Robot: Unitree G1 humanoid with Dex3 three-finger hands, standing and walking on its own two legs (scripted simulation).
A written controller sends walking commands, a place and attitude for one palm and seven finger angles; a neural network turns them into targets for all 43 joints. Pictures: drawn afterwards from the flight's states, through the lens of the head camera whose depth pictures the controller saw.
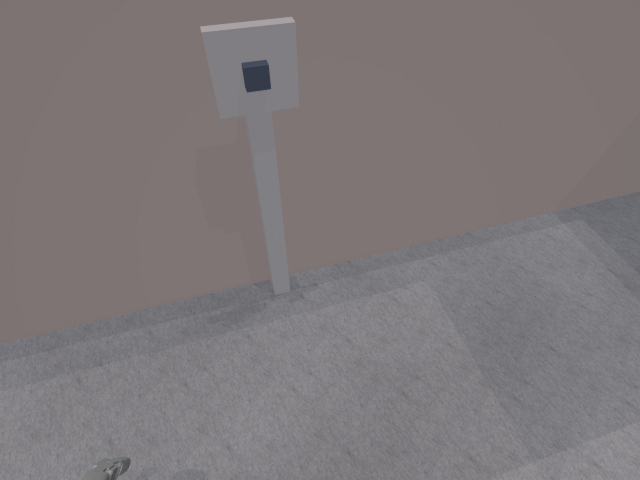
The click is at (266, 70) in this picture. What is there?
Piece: button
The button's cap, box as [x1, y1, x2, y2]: [242, 60, 270, 91]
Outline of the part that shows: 266,60 242,63 244,82 247,91 270,88 268,64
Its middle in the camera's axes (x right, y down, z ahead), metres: -0.13 -0.34 +0.79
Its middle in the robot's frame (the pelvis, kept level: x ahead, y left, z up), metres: +0.83 +0.18 +0.10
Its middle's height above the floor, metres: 0.87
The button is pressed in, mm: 0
